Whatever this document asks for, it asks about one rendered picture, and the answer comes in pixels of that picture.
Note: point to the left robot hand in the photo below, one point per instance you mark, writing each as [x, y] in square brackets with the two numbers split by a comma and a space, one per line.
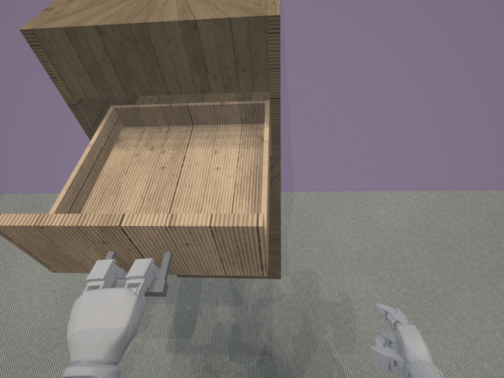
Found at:
[105, 319]

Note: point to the robot right forearm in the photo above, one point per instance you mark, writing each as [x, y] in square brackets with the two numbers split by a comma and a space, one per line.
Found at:
[422, 369]

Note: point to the handle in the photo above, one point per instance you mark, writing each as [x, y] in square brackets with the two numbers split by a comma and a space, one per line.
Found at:
[159, 287]

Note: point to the drawer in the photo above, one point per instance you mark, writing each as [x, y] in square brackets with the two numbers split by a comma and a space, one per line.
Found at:
[187, 178]

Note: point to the right robot hand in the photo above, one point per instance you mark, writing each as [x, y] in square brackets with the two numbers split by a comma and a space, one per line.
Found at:
[394, 353]

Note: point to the cabinet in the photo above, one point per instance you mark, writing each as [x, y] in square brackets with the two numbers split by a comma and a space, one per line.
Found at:
[102, 53]

